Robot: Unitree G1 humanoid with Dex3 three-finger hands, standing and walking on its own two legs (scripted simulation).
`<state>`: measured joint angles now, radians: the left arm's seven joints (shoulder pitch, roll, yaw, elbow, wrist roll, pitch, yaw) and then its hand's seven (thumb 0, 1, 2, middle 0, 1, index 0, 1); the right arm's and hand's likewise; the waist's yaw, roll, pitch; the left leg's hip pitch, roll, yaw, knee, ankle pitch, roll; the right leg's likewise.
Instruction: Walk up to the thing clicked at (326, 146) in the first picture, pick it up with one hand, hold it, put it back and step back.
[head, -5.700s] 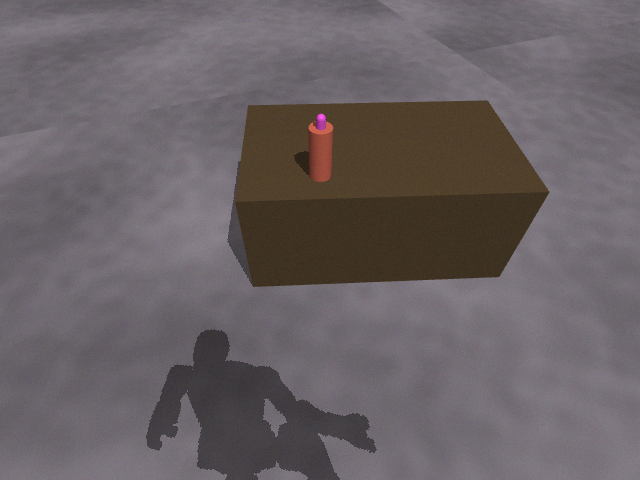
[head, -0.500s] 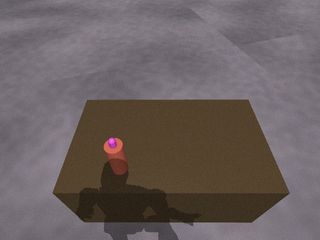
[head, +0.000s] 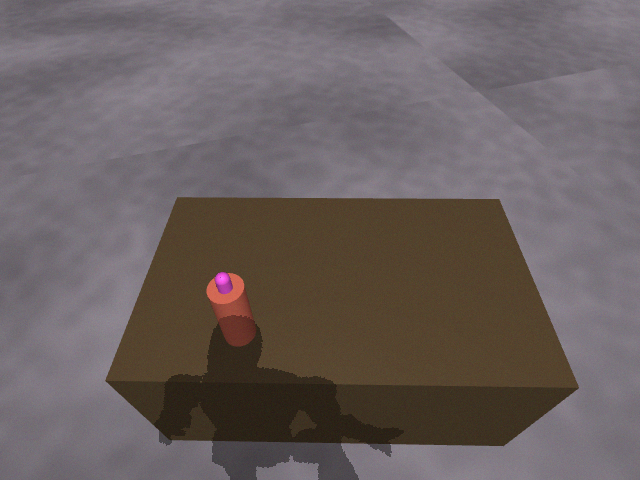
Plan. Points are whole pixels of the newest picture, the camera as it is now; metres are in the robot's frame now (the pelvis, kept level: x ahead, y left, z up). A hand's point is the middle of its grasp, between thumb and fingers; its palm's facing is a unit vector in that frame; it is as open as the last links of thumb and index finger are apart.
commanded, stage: stand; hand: left
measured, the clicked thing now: (231, 306) +0.49 +0.20 -0.22
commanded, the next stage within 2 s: go down in 1.60 s
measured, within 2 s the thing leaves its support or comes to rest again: neither
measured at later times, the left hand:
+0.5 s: hand out of the picture +0.08 +0.26 -0.15, palm faces -0.02 -0.94 -0.35, open 7.4 cm
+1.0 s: hand out of the picture +0.08 +0.26 -0.15, palm faces -0.01 -0.93 -0.35, open 7.4 cm
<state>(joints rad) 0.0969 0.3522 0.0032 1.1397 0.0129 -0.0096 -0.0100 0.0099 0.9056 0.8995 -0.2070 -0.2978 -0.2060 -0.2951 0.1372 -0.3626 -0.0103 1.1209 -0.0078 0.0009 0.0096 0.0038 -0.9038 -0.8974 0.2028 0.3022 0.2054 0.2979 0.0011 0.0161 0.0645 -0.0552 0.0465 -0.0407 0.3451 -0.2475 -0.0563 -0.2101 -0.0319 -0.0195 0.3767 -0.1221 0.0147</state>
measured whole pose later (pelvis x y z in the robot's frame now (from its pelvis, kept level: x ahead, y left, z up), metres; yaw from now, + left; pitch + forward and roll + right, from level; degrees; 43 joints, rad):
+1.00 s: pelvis +0.01 +0.00 +0.00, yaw +1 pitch -2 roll +0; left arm 0.09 0.35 0.00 1.14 0.01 -0.01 -0.01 0.01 0.91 0.90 -0.21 -0.30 -0.21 -0.30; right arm 0.14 -0.36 0.00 1.10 -0.01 0.00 0.00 0.00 -0.90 -0.90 0.20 0.30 0.21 0.30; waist 0.00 0.02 0.06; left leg -0.05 0.05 -0.05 0.34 -0.26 -0.06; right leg -0.21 -0.03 -0.03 0.39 -0.14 0.01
